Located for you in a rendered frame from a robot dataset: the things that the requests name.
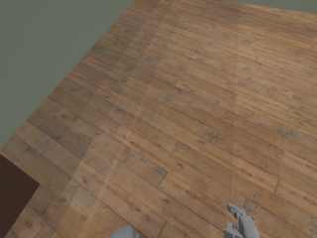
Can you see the left robot thigh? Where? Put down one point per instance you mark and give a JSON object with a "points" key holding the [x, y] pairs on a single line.
{"points": [[124, 232]]}

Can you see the right robot hand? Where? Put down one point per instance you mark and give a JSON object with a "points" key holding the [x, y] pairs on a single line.
{"points": [[246, 228]]}

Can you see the cupboard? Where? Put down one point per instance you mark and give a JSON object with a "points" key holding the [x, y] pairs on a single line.
{"points": [[16, 189]]}

